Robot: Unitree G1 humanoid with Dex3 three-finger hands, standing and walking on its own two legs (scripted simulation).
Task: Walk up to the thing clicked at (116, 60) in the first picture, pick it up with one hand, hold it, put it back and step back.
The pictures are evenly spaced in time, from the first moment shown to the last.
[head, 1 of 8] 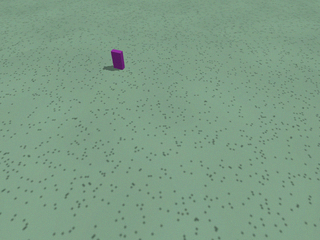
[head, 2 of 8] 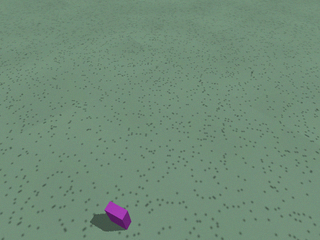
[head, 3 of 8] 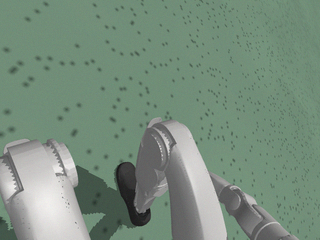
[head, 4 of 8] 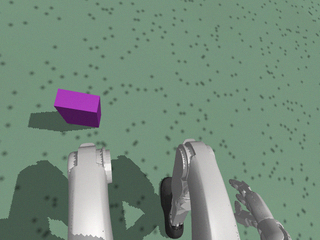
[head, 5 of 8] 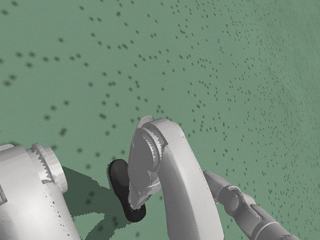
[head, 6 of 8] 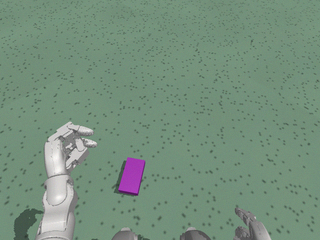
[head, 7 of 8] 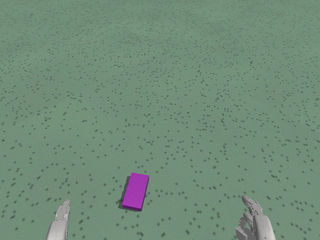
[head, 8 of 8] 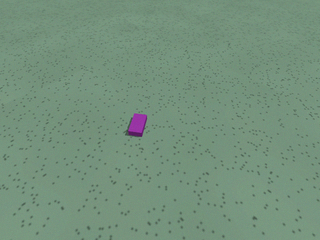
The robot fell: no
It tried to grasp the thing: yes
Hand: left
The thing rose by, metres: 0.00
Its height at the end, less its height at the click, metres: -0.07
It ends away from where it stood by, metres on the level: 0.15
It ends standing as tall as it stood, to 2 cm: no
